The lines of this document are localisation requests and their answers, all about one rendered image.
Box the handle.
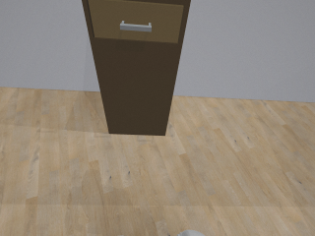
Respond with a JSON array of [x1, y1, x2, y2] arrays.
[[120, 21, 152, 32]]

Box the drawer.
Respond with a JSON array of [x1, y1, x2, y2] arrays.
[[88, 0, 184, 43]]

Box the cabinet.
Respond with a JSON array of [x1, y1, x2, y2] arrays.
[[82, 0, 191, 136]]

